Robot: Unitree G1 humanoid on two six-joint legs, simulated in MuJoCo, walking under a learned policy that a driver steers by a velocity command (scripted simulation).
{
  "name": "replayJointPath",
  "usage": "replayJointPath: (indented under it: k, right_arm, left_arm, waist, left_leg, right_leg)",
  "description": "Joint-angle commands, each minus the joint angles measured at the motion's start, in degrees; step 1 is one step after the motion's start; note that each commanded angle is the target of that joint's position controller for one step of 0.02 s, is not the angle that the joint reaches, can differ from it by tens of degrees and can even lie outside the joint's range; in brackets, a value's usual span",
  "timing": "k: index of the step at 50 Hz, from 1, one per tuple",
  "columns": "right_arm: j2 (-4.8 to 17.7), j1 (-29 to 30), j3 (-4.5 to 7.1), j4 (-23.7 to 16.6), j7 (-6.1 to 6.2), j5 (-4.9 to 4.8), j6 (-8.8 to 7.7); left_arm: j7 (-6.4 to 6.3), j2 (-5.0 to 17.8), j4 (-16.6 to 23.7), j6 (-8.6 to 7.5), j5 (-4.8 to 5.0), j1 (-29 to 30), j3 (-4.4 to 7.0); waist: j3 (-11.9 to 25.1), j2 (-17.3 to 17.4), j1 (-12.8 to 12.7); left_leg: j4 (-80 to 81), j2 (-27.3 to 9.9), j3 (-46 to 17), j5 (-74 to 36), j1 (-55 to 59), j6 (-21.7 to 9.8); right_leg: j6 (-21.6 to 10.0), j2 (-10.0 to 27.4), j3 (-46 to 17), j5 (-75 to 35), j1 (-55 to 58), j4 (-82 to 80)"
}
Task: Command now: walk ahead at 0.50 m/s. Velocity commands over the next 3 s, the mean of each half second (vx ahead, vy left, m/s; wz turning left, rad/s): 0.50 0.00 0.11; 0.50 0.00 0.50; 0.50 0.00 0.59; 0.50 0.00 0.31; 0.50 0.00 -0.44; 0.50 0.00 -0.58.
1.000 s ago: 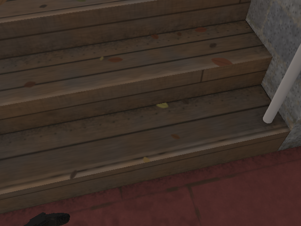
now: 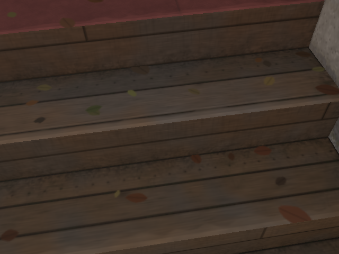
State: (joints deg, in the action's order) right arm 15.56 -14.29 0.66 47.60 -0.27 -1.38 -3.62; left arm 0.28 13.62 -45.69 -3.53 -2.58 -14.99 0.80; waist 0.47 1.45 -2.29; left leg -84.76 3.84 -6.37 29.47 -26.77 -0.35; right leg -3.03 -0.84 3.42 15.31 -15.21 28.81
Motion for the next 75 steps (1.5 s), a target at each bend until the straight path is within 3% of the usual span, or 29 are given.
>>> replayJointPath:
  k: [1, 5, 8, 10, 13, 14, 15, 16, 17, 19, 21, 25, 31, 35, 37, 39, 41, 44, 47, 49, 55, 64, 66, 68, 70, 71, 72, 73, 75]
  right_arm:
    - [-4.61, 8.09, -1.87, -8.85, -0.57, -1.21, -0.88]
    - [-12.15, 12.40, -6.28, -18.73, -1.79, -1.04, 0.08]
    - [-7.81, 20.24, -8.04, -25.34, -2.39, 0.19, 0.06]
    - [-5.26, 19.57, -7.48, -25.04, -0.63, 1.55, -0.18]
    - [-1.50, 4.39, -4.98, -19.29, -0.41, 2.73, -0.03]
    - [1.39, -0.05, -3.72, -16.92, -1.47, 1.89, -0.09]
    - [8.28, -8.30, -1.41, -12.39, -2.30, 3.24, 0.68]
    - [11.59, -14.98, 0.16, -7.19, -1.00, 4.11, 3.01]
    - [7.13, -13.94, -0.23, -5.05, 1.45, 5.45, 2.79]
    - [-2.83, -7.88, -2.91, 0.18, -0.27, 2.79, 1.08]
    - [-9.98, -3.78, -4.02, 4.42, -2.20, 2.58, 1.48]
    - [-6.05, -1.54, -2.93, 4.72, -1.98, 2.52, 1.94]
    - [-2.45, -20.86, -1.79, 11.23, 0.77, 2.70, 1.31]
    - [0.00, -22.35, 0.21, 9.45, 3.92, -1.44, 3.35]
    - [3.99, -17.54, 1.23, 8.51, 3.67, -0.53, 2.12]
    - [9.73, -10.33, 3.17, 7.23, 3.07, 1.05, 0.43]
    - [-2.43, -8.99, 2.20, 0.35, 1.31, 2.00, -1.51]
    - [-7.07, -1.11, 1.24, -5.83, -0.78, 1.35, 0.59]
    - [-9.19, -4.85, 0.11, -5.12, -1.54, -0.28, 3.00]
    - [-13.29, 0.70, -2.29, -7.98, -1.89, 0.07, 2.16]
    - [-7.32, 5.77, -1.30, -10.97, 1.28, 1.45, 4.18]
    - [-10.42, 28.54, -4.61, -24.03, -1.43, -2.01, 3.75]
    - [-13.73, 37.03, -7.02, -27.02, -3.78, -1.45, 2.83]
    - [-7.15, 28.12, -3.31, -23.42, -4.17, -0.96, 1.56]
    - [3.90, 3.32, 2.93, -17.93, -3.24, -0.81, 3.00]
    - [9.05, -3.74, 5.68, -15.68, -1.92, -0.25, 4.94]
    - [15.18, -4.27, 7.44, -14.15, -0.02, -0.59, 6.12]
    - [10.75, -4.19, 5.47, -13.86, 1.03, 2.04, 5.09]
    - [1.81, -7.71, 2.91, -6.17, -0.29, 2.09, 2.06]
  left_arm:
    - [0.24, 2.68, -5.64, 2.64, 0.03, -15.05, 1.02]
    - [-0.33, -1.40, -9.99, 2.95, 0.42, -12.55, -1.80]
    - [-2.00, 0.58, -7.62, 1.65, 1.83, -4.32, -3.68]
    - [-3.18, 6.46, -9.63, -0.37, 4.82, -10.85, -2.78]
    - [-3.30, 16.93, -12.17, 2.47, 2.33, -13.28, 1.40]
    - [-4.08, 15.18, -11.05, 3.02, 1.91, -12.27, 1.60]
    - [-3.95, 12.94, -6.87, 2.00, -0.66, -10.39, 1.89]
    - [-0.64, 4.24, -4.75, 0.60, -1.00, -7.47, 0.96]
    - [3.40, 2.33, -2.91, -2.05, 0.48, -2.59, 0.83]
    - [5.76, -5.47, 8.03, -3.46, 2.35, 11.04, -2.42]
    - [4.77, -7.77, 7.85, -2.37, 1.87, 3.26, -4.07]
    - [2.56, -4.69, 8.87, -1.99, 1.85, 2.53, -5.48]
    - [0.13, -9.59, 16.72, -3.18, 2.84, 21.11, -7.80]
    - [1.92, -11.30, 26.21, -4.20, 0.21, 35.98, -10.08]
    - [1.17, -7.47, 22.82, -3.10, 2.60, 23.30, -6.78]
    - [-1.13, 8.90, 16.56, -3.44, 3.15, -2.35, 1.11]
    - [-2.26, 18.28, 9.55, -1.96, -0.16, -14.58, 3.90]
    - [-3.10, -0.09, 2.51, 1.13, 1.44, 0.86, 0.49]
    - [-1.75, -8.94, -4.58, 1.04, 0.01, 2.09, -1.07]
    - [-0.46, -7.30, -7.20, 0.39, 0.03, -1.77, -0.36]
    - [-1.78, -1.04, -5.14, 0.18, -0.27, -3.21, -0.47]
    - [-4.86, 0.40, -7.77, 2.55, 1.04, -19.42, 0.60]
    - [-5.93, 5.80, -8.75, 2.69, 3.31, -19.08, 2.11]
    - [-5.28, 7.42, -10.89, 1.32, 2.63, -19.83, 1.17]
    - [-4.50, 17.75, -8.33, 0.22, 3.77, -14.17, 3.42]
    - [-4.22, 15.31, -5.98, -1.44, 3.30, -13.96, 3.33]
    - [-1.88, 7.25, -2.33, -3.53, 2.39, -12.06, 1.31]
    - [0.89, 6.51, -3.09, -5.14, 2.66, -6.96, 2.62]
    - [1.04, -2.19, 5.52, -4.68, 3.55, 6.36, 0.79]
  waist:
    - [-0.77, -5.94, -2.55]
    - [-7.86, -4.05, 3.56]
    - [-6.38, -3.57, 7.26]
    - [9.82, -8.09, 8.42]
    - [16.87, -19.24, 13.31]
    - [18.55, -18.60, 14.33]
    - [20.53, -1.94, 14.43]
    - [20.99, 23.95, 13.32]
    - [16.24, 14.80, 12.72]
    - [-5.64, 0.85, 5.22]
    - [-6.67, -2.13, -2.09]
    - [-5.83, -5.03, -3.73]
    - [-4.25, 7.55, 7.11]
    - [0.21, 6.66, 8.34]
    - [8.88, 14.05, 0.06]
    - [19.61, 20.91, -12.88]
    - [33.20, -27.11, -9.65]
    - [4.03, -9.97, 1.49]
    - [-3.68, -6.89, 6.87]
    - [-2.94, -4.40, 6.28]
    - [-4.61, -2.91, 5.22]
    - [-10.08, -4.83, -2.45]
    - [-8.65, -7.26, -3.20]
    - [1.57, -8.90, 3.22]
    - [14.15, -20.03, 15.95]
    - [18.96, -15.46, 17.05]
    - [24.14, 7.81, 11.02]
    - [32.11, 1.35, 10.89]
    - [11.32, -1.69, 7.14]
  left_leg:
    - [-46.33, -1.12, 3.66, 7.19, -44.19, -0.70]
    - [-59.63, -2.08, -0.45, -0.39, -58.39, -4.22]
    - [-19.36, -4.00, 10.07, -18.10, -28.23, -1.52]
    - [-5.56, -0.93, 21.75, -16.81, 3.50, -1.00]
    - [15.32, 2.36, 17.08, 6.93, -5.19, -4.30]
    - [24.48, 2.48, 10.72, 4.95, -3.46, -6.99]
    - [32.17, -3.82, -10.38, -6.55, 9.86, -12.11]
    - [61.74, -14.81, -45.58, -1.03, 24.21, -23.67]
    - [70.41, -20.18, -61.38, 7.48, 20.29, -25.78]
    - [64.72, -17.38, -39.07, 10.09, 5.65, -16.90]
    - [63.31, -10.65, -18.87, -2.39, 0.52, -10.45]
    - [65.61, -8.51, -7.21, -11.08, -7.35, -10.68]
    - [66.83, -15.75, -21.24, -8.61, 21.21, -14.01]
    - [82.55, -16.83, -18.93, -15.83, 6.62, -13.53]
    - [80.13, -15.47, -10.81, -49.62, 6.10, -12.02]
    - [51.06, -12.51, -7.10, -99.19, 15.92, -6.68]
    - [3.33, 3.93, -9.45, -23.71, -10.67, -1.97]
    - [-22.17, -3.20, -1.50, -26.70, -25.51, -4.66]
    - [-28.88, -3.73, -1.93, -27.47, -26.81, -9.05]
    - [-29.33, -5.00, -1.68, -30.93, -36.60, -9.98]
    - [-38.58, -3.78, 1.20, -30.02, -46.42, -1.56]
    - [-21.88, -12.91, 8.59, -18.73, -64.34, -1.41]
    - [1.31, -14.54, 17.01, -14.62, -38.96, -3.74]
    - [5.80, -1.65, 28.32, -11.88, -8.79, -8.19]
    - [24.96, 3.65, 19.11, -7.45, 10.64, -12.84]
    - [31.14, -0.31, -1.38, -6.02, 29.00, -16.81]
    - [57.53, -15.76, -42.46, 17.22, 35.47, -23.46]
    - [69.80, -20.05, -59.04, 25.76, 33.74, -19.92]
    - [67.25, -17.03, -42.81, 14.63, 16.87, -11.12]
  right_leg:
    - [-14.25, 22.68, -24.10, -17.23, 23.20, -12.80]
    - [-6.66, 18.27, -14.68, -2.22, 6.20, -16.78]
    - [-6.03, 8.91, -0.58, -8.28, -26.19, -28.37]
    - [-9.76, 8.23, -0.01, -56.88, -19.45, -31.86]
    - [-10.71, 16.53, -1.59, -117.70, 24.18, -5.74]
    - [-10.86, 16.40, -1.12, -116.59, 29.57, 3.50]
    - [-11.33, 14.32, -1.97, -105.24, 14.52, 19.77]
    - [-7.38, -1.53, -5.29, -20.77, -14.57, 45.17]
    - [-5.58, -7.49, -18.31, -3.22, -28.72, 78.73]
    - [-7.42, -3.85, -16.41, 0.42, -49.64, 94.12]
    - [-6.54, -1.15, -11.54, -0.49, -50.13, 98.26]
    - [-0.90, 4.21, -4.45, -9.70, -49.14, 83.34]
    - [3.23, 7.83, -3.54, 3.04, -78.57, 98.60]
    - [4.16, 9.31, 2.40, 6.97, -46.58, 57.65]
    - [2.90, 2.44, 9.28, 14.48, -15.77, 46.43]
    - [-2.83, 4.27, -8.34, 17.83, 1.77, 34.34]
    - [-12.30, 28.04, -67.47, 27.81, 22.38, -10.36]
    - [-5.18, 25.64, -38.53, 35.42, -7.96, -4.28]
    - [-0.55, 21.45, -17.20, 19.41, -15.14, -2.36]
    - [0.29, 20.54, -8.62, 10.10, -8.79, -4.42]
    - [-3.37, 21.57, 2.82, -0.89, -4.01, -11.80]
    - [-2.83, 22.14, 6.08, 7.37, 18.37, -23.78]
    - [-5.85, 22.02, 10.68, -7.55, 9.83, -36.50]
    - [-6.81, 20.71, 16.24, -84.17, 10.88, -19.57]
    - [-6.87, 19.46, 13.42, -105.36, 19.59, 1.20]
    - [-3.86, 17.34, 8.27, -85.12, 1.04, 18.54]
    - [1.47, 2.05, 3.11, -10.64, -15.58, 44.94]
    - [0.80, -1.48, -14.39, -7.59, -17.27, 69.59]
    - [-2.25, 0.30, -12.46, -6.91, -30.91, 88.39]
